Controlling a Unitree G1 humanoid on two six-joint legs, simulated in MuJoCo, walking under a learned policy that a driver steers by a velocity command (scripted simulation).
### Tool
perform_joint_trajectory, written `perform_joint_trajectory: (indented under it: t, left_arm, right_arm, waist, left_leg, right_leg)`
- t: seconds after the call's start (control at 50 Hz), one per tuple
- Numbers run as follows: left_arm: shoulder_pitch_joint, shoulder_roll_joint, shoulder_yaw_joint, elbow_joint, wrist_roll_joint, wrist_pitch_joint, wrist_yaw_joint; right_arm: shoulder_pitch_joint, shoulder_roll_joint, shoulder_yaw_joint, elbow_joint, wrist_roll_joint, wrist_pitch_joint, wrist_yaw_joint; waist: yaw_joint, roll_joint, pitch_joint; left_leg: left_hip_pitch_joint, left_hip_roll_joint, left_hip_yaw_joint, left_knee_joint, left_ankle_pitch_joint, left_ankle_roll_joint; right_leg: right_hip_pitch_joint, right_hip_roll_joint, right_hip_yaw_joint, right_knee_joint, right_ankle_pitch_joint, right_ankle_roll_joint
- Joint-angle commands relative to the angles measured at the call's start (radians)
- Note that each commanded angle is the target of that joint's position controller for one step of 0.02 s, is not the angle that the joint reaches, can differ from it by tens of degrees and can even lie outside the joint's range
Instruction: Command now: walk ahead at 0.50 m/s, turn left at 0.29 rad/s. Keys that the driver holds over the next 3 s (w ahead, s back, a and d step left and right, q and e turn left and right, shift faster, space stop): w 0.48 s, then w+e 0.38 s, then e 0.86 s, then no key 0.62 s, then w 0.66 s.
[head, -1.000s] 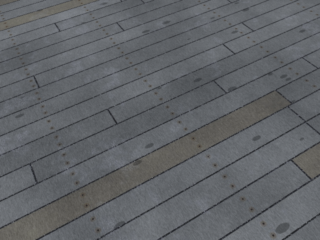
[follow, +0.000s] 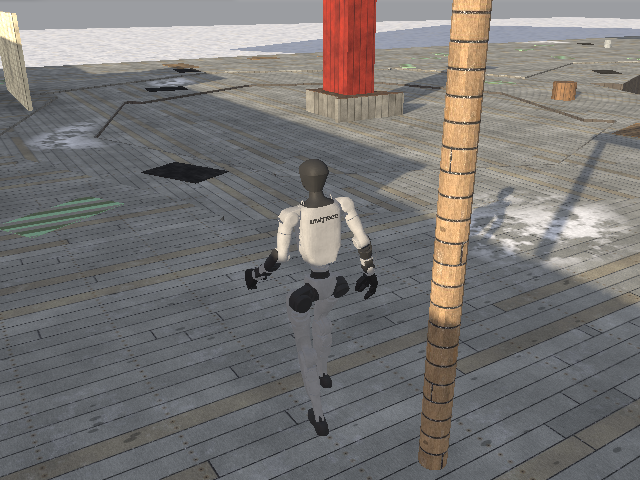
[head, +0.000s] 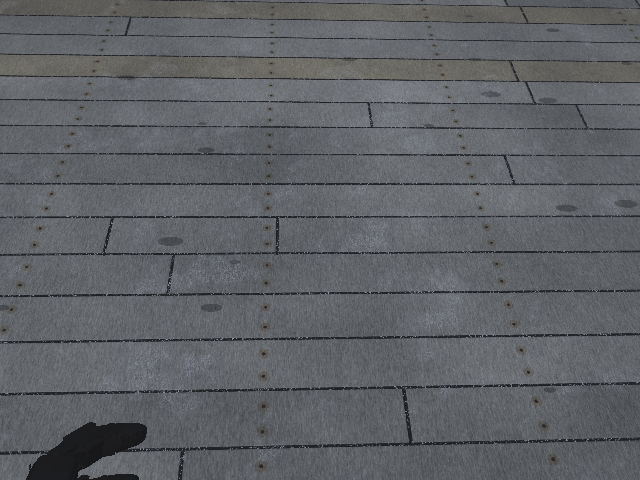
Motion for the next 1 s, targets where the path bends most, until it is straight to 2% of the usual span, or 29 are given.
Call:
perform_joint_trajectory:
  t: [0.02, 0.04, 0.06, 0.08, 0.1, 0.12, 0.14, 0.16, 0.18, 0.22, 0.26, 0.28, 0.3, 0.36, 0.46, 0.5, 0.52, 0.54, 0.56, 0.58, 0.6, 0.64, 0.66, 0.7, 0.72, 0.74, 0.86, 0.94, 1.0]
  left_arm:
    - [0.325, 0.22, 0.063, -0.022, 0.021, -0.015, 0.017]
    - [0.398, 0.244, 0.073, 0.036, 0.02, -0.002, 0.008]
    - [0.371, 0.147, 0.049, 0.036, -0.015, 0.001, -0.001]
    - [0.297, 0.097, 0.035, 0.023, -0.018, 0.01, 0.003]
    - [0.227, 0.101, 0.031, -0.003, -0.002, 0.017, 0.003]
    - [0.205, 0.097, 0.026, 0.001, 0.006, 0.019, 0.001]
    - [0.222, 0.095, 0.02, 0.008, 0.017, 0.015, -0.003]
    - [0.217, 0.096, 0.019, 0.016, 0.016, 0.015, -0.005]
    - [0.238, 0.079, 0.016, 0.02, 0.005, 0.014, -0.009]
    - [0.25, 0.119, 0.026, 0.041, -0.008, 0.006, -0.011]
    - [0.293, 0.132, 0.029, 0.067, -0.009, 0.014, -0.002]
    - [0.311, 0.11, 0.022, 0.074, -0.011, 0.018, 0.0]
    - [0.311, 0.152, 0.029, 0.079, -0.01, 0.021, 0.001]
    - [0.372, 0.141, 0.024, 0.108, -0.018, 0.029, 0.0]
    - [0.417, 0.165, 0.026, 0.137, -0.025, 0.064, 0.01]
    - [0.403, 0.188, 0.031, 0.136, -0.025, 0.076, 0.017]
    - [0.386, 0.18, 0.025, 0.13, -0.024, 0.08, 0.019]
    - [0.36, 0.148, 0.01, 0.099, -0.008, 0.076, 0.02]
    - [0.48, 0.027, -0.029, 0.077, -0.002, 0.058, 0.016]
    - [0.474, 0.088, -0.016, 0.1, -0.02, 0.042, 0.01]
    - [0.383, 0.162, 0.009, 0.075, -0.046, 0.04, 0.008]
    - [0.299, 0.142, 0.014, 0.059, -0.033, 0.052, 0.013]
    - [0.323, 0.121, 0.018, 0.063, -0.026, 0.068, 0.017]
    - [0.357, 0.071, 0.01, 0.07, -0.028, 0.094, 0.017]
    - [0.343, 0.077, 0.018, 0.073, -0.028, 0.106, 0.023]
    - [0.339, 0.065, 0.017, 0.057, -0.028, 0.112, 0.024]
    - [0.154, 0.038, 0.007, -0.007, -0.017, 0.095, -0.009]
    - [0.041, 0.033, 0.002, -0.079, -0.003, 0.091, -0.038]
    - [0.113, 0.082, 0.025, -0.099, -0.002, 0.095, -0.054]
  right_arm:
    - [-0.05, -0.078, 0.002, -0.082, -0.025, -0.021, 0.021]
    - [0.125, -0.011, 0.018, -0.064, 0.009, -0.03, 0.019]
    - [0.087, -0.107, 0.009, -0.046, 0.02, -0.037, 0.008]
    - [-0.046, -0.158, -0.002, -0.067, 0.016, -0.04, 0.009]
    - [-0.113, -0.15, -0.001, -0.079, 0.006, -0.041, 0.01]
    - [-0.152, -0.142, -0.005, -0.09, -0.013, -0.045, 0.012]
    - [-0.155, -0.126, -0.005, -0.094, -0.02, -0.048, 0.015]
    - [-0.127, -0.1, -0.002, -0.096, -0.011, -0.046, 0.017]
    - [-0.12, -0.07, 0.006, -0.091, -0.012, -0.042, 0.02]
    - [-0.173, -0.041, 0.02, -0.124, -0.008, -0.036, 0.024]
    - [-0.264, -0.044, 0.025, -0.153, -0.018, -0.046, 0.026]
    - [-0.294, -0.057, 0.019, -0.157, -0.023, -0.046, 0.025]
    - [-0.306, -0.034, 0.029, -0.17, -0.014, -0.052, 0.03]
    - [-0.416, -0.038, 0.033, -0.198, -0.008, -0.065, 0.042]
    - [-0.52, -0.061, 0.033, -0.257, 0.004, -0.07, 0.064]
    - [-0.438, -0.098, 0.017, -0.245, -0.001, -0.073, 0.066]
    - [-0.303, -0.139, -0.005, -0.206, -0.005, -0.074, 0.059]
    - [-0.112, -0.202, -0.026, -0.169, -0.022, -0.073, 0.047]
    - [-0.015, -0.296, -0.048, -0.149, -0.035, -0.063, 0.041]
    - [0.009, -0.209, -0.027, -0.144, -0.025, -0.055, 0.04]
    - [-0.06, -0.16, -0.008, -0.144, -0.018, -0.054, 0.037]
    - [-0.191, -0.099, 0.013, -0.144, -0.017, -0.058, 0.042]
    - [-0.228, -0.087, 0.017, -0.141, -0.024, -0.068, 0.046]
    - [-0.262, -0.091, 0.01, -0.124, -0.029, -0.086, 0.052]
    - [-0.266, -0.075, 0.011, -0.114, -0.033, -0.093, 0.053]
    - [-0.269, -0.109, 0.004, -0.104, -0.038, -0.098, 0.05]
    - [-0.211, -0.151, -0.007, -0.055, -0.032, -0.09, 0.025]
    - [-0.168, -0.179, -0.013, -0.027, -0.014, -0.051, 0.008]
    - [-0.189, -0.216, -0.025, -0.038, 0.006, -0.019, -0.009]
  waist:
    - [0.209, 0.044, -0.299]
    - [0.13, -0.321, -0.372]
    - [0.147, -0.205, -0.28]
    - [0.161, -0.095, -0.129]
    - [0.138, 0.003, -0.061]
    - [0.121, 0.034, -0.013]
    - [0.105, -0.001, -0.012]
    - [0.079, -0.046, -0.035]
    - [0.082, -0.031, -0.056]
    - [0.084, -0.066, -0.012]
    - [0.113, -0.039, 0.013]
    - [0.124, -0.012, 0.008]
    - [0.12, -0.063, 0.01]
    - [0.163, -0.026, 0.027]
    - [0.162, -0.043, 0.042]
    - [0.1, -0.061, -0.007]
    - [0.025, -0.051, -0.086]
    - [-0.059, -0.011, -0.226]
    - [-0.03, 0.231, -0.388]
    - [-0.051, 0.245, -0.437]
    - [-0.042, 0.174, -0.247]
    - [0.021, 0.1, -0.067]
    - [0.059, 0.121, -0.029]
    - [0.098, 0.126, -0.006]
    - [0.098, 0.09, 0.009]
    - [0.114, 0.123, 0.014]
    - [0.051, 0.054, 0.054]
    - [0.02, 0.062, 0.08]
    - [0.074, 0.115, 0.002]
  left_leg:
    - [-0.267, 0.134, -0.01, 0.494, 0.662, -0.027]
    - [-0.635, -0.025, 0.049, 0.782, -0.079, -0.096]
    - [-0.73, 0.053, 0.025, 0.872, -0.068, -0.084]
    - [-0.759, 0.091, 0.066, 0.868, 0.025, -0.083]
    - [-0.734, 0.131, 0.118, 0.827, 0.1, -0.088]
    - [-0.719, 0.164, 0.146, 0.767, 0.141, -0.091]
    - [-0.656, 0.19, 0.16, 0.718, 0.156, -0.088]
    - [-0.649, 0.202, 0.176, 0.679, 0.165, -0.096]
    - [-0.644, 0.21, 0.194, 0.667, 0.16, -0.1]
    - [-0.685, 0.244, 0.217, 0.558, 0.165, -0.123]
    - [-0.71, 0.249, 0.239, 0.423, 0.283, -0.123]
    - [-0.728, 0.235, 0.249, 0.401, 0.364, -0.115]
    - [-0.701, 0.242, 0.249, 0.318, 0.413, -0.115]
    - [-0.624, 0.205, 0.292, 0.17, 0.537, -0.115]
    - [-0.645, 0.176, 0.282, 0.068, 0.442, -0.077]
    - [-0.481, 0.142, 0.303, 0.028, 0.392, -0.046]
    - [-0.275, 0.129, 0.314, -0.002, 0.424, -0.017]
    - [0.042, 0.253, 0.198, 0.06, 0.473, 0.041]
    - [0.431, 0.527, -0.213, 0.036, 0.382, 0.186]
    - [0.416, 0.567, -0.398, -0.07, 0.255, 0.212]
    - [0.267, 0.524, -0.24, -0.102, 0.218, 0.156]
    - [-0.015, 0.434, -0.022, -0.189, 0.274, 0.101]
    - [-0.115, 0.409, 0.045, -0.24, 0.291, 0.087]
    - [-0.216, 0.399, 0.132, -0.3, 0.367, 0.098]
    - [-0.226, 0.364, 0.194, -0.314, 0.4, 0.075]
    - [-0.237, 0.391, 0.219, -0.324, 0.439, 0.088]
    - [-0.157, 0.36, 0.401, -0.335, 0.531, 0.049]
    - [-0.053, 0.375, 0.478, -0.214, 0.831, 0.024]
    - [0.02, 0.388, 0.487, -0.029, 1.127, -0.01]
  right_leg:
    - [0.644, -0.21, 0.22, 0.052, -0.041, -0.14]
    - [0.913, -0.418, 0.695, -0.045, -0.254, -0.284]
    - [0.84, -0.408, 0.76, -0.119, -0.446, -0.251]
    - [0.687, -0.365, 0.589, -0.138, -0.425, -0.207]
    - [0.546, -0.328, 0.479, -0.156, -0.307, -0.193]
    - [0.45, -0.295, 0.408, -0.177, -0.194, -0.192]
    - [0.385, -0.26, 0.334, -0.179, -0.008, -0.176]
    - [0.385, -0.252, 0.314, -0.194, -0.003, -0.193]
    - [0.392, -0.234, 0.281, -0.221, -0.009, -0.2]
    - [0.343, -0.261, 0.248, -0.266, 0.018, -0.234]
    - [0.352, -0.232, 0.193, -0.293, 0.003, -0.205]
    - [0.386, -0.198, 0.159, -0.295, 0.052, -0.175]
    - [0.366, -0.218, 0.142, -0.295, 0.089, -0.179]
    - [0.365, -0.187, 0.075, -0.29, 0.103, -0.155]
    - [0.53, -0.271, 0.109, -0.206, 0.184, -0.141]
    - [0.531, -0.268, 0.101, -0.101, 0.388, -0.119]
    - [0.478, -0.224, 0.073, 0.043, 0.479, -0.095]
    - [0.288, -0.173, 0.045, 0.29, 0.319, -0.062]
    - [-0.117, -0.019, -0.022, 0.677, -0.252, 0.008]
    - [-0.233, -0.014, 0.099, 0.815, -0.599, 0.004]
    - [-0.302, -0.066, 0.1, 0.86, -0.535, 0.0]
    - [-0.257, -0.136, 0.061, 0.772, -0.387, 0.012]
    - [-0.198, -0.161, 0.068, 0.74, -0.333, 0.018]
    - [-0.137, -0.173, 0.066, 0.724, -0.282, 0.037]
    - [-0.149, -0.169, 0.074, 0.727, -0.237, 0.031]
    - [-0.169, -0.171, 0.085, 0.698, -0.192, 0.04]
    - [-0.186, -0.152, 0.026, 0.361, 0.094, 0.033]
    - [-0.175, -0.107, -0.062, 0.216, 0.059, 0.014]
    - [-0.065, -0.034, -0.117, 0.192, -0.098, -0.028]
